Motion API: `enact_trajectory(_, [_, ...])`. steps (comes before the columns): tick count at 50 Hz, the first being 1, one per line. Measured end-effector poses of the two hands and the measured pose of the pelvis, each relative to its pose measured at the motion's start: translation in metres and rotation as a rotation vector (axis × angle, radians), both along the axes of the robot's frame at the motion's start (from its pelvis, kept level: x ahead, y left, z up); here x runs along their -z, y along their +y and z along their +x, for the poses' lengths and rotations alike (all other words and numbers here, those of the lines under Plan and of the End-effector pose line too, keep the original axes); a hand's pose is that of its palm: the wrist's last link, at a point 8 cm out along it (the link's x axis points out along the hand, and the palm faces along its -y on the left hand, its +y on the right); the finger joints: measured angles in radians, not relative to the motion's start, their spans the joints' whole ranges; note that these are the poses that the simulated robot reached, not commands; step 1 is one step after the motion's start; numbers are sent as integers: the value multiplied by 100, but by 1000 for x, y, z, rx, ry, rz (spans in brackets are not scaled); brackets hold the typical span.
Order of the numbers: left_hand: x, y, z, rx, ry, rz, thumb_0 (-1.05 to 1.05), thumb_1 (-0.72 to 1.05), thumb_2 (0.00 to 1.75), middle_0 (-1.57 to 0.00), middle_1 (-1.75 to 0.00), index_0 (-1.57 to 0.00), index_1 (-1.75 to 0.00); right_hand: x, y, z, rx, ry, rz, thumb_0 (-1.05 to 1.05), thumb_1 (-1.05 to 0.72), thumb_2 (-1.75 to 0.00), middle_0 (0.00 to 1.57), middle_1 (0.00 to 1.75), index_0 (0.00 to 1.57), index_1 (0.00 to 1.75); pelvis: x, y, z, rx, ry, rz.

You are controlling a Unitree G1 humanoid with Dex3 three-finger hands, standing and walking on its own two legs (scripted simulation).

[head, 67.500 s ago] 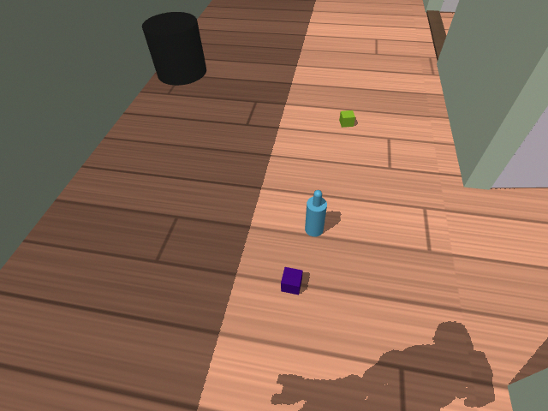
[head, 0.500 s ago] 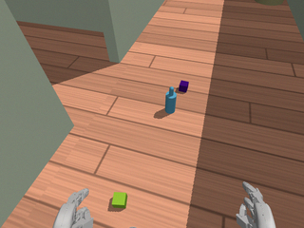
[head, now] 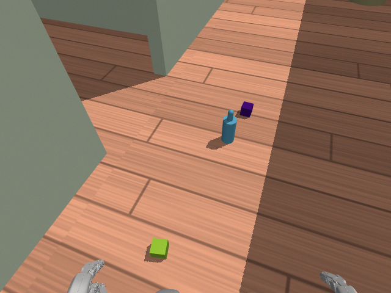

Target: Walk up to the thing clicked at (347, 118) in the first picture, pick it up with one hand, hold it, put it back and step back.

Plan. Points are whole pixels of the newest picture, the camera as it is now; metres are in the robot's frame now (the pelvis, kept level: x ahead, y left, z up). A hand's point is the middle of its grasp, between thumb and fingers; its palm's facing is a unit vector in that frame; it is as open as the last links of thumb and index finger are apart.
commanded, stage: stand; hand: left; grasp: from above
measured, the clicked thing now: (159, 248) +0.41 +0.23 -0.71
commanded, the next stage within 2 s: none
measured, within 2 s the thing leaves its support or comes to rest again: neither
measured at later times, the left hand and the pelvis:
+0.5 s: hand out of the picture +0.03 +0.24 -0.13, palm faces +0.04 -0.94 -0.33, open 7.4 cm; pelvis -0.01 +0.01 +0.04, yaw +0 degrees
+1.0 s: hand out of the picture +0.04 +0.24 -0.12, palm faces +0.02 -0.95 -0.32, open 7.4 cm; pelvis +0.00 +0.00 +0.04, yaw +0 degrees
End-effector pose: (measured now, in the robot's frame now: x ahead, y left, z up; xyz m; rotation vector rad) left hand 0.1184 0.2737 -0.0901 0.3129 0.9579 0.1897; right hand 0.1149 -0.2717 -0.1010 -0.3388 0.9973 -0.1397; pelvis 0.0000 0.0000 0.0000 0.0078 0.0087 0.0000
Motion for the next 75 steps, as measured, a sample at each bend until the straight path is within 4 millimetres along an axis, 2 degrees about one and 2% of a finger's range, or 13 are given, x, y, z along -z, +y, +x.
enact_trajectory(5, [7,8,-35,-57,120,-11,1,91,90,-20,-30,-20,-30,-3,-6,-25,47,87,-8,1,-90,-90,20,30,21,30,-12,2,2,-1,-29,-9])
enact_trajectory(11, [9,8,-71,-100,233,-30,1,91,90,-20,-30,-20,-30,-6,-1,-46,83,169,6,1,-90,-90,20,30,21,29,-24,4,2,-4,-58,-12])
enact_trajectory(15, [7,8,-85,-119,278,-39,1,91,90,-20,-30,-20,-30,-6,4,-56,94,198,19,1,-90,-90,20,30,21,29,-30,6,0,-4,-75,-13])
enact_trajectory(20, [3,10,-93,-128,299,-37,1,91,90,-20,-30,-20,-30,-7,7,-61,102,212,31,1,-90,-90,20,30,21,29,-35,7,-2,-4,-90,-11])
enact_trajectory(37, [-4,16,-97,-128,317,-13,1,91,90,-20,-30,-20,-30,-9,-5,-71,114,239,28,0,-90,-90,20,30,21,29,-39,3,-8,-4,-92,-10])
enact_trajectory(49, [-3,7,-85,-112,320,-27,1,91,90,-20,-30,-20,-30,-10,-11,-70,120,259,23,0,-90,-90,20,30,21,29,-40,-1,-3,0,-84,-11])
enact_trajectory(65, [2,-10,-65,-96,333,-71,1,91,90,-20,-30,-20,-30,-5,8,-65,125,291,61,0,-90,-90,20,30,21,29,-42,0,12,7,-68,-10])
enact_trajectory(75, [7,-21,-67,-97,361,-98,1,91,90,-20,-30,-20,-30,-1,22,-65,137,308,91,0,-90,-90,20,30,21,29,-42,2,19,12,-62,-10])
